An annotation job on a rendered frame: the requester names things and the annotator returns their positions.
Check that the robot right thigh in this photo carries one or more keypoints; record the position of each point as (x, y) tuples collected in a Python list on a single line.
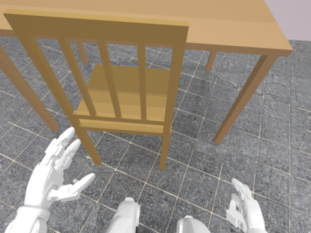
[(191, 225)]

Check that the robot thigh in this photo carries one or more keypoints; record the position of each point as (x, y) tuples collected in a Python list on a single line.
[(126, 218), (191, 225)]

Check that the chair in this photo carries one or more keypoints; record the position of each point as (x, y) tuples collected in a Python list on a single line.
[(118, 99)]

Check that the left robot hand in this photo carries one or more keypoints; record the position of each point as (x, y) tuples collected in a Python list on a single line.
[(49, 172)]

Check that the table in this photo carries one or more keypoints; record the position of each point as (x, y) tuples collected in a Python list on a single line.
[(235, 26)]

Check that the robot left thigh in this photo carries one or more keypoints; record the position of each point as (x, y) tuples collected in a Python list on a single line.
[(126, 218)]

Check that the right robot hand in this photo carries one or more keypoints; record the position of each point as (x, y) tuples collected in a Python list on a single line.
[(249, 214)]

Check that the left robot forearm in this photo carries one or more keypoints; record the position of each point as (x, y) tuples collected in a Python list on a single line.
[(29, 219)]

